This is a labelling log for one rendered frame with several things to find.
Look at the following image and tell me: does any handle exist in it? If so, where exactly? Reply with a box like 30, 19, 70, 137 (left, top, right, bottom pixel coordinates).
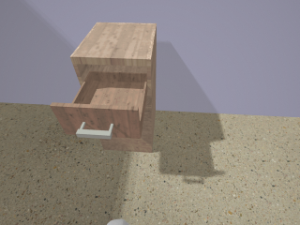
76, 122, 113, 140

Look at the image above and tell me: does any cabinet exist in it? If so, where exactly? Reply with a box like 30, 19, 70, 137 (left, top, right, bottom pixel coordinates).
70, 22, 157, 153

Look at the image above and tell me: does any drawer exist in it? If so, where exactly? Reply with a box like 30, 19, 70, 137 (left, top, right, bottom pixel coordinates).
50, 71, 148, 139

